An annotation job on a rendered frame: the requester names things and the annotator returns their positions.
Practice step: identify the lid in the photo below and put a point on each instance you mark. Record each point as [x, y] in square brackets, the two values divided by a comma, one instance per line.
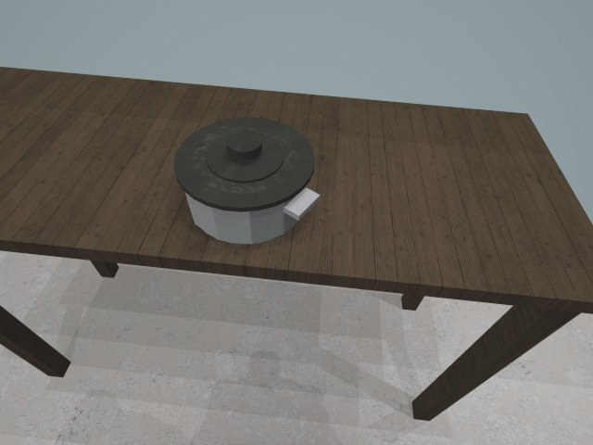
[207, 173]

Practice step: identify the table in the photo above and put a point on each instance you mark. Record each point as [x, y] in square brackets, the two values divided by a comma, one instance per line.
[421, 200]

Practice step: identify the knob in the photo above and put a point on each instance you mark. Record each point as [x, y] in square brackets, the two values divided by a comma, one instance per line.
[244, 145]

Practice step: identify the pot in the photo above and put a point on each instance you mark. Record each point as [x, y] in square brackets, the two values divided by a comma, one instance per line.
[252, 227]

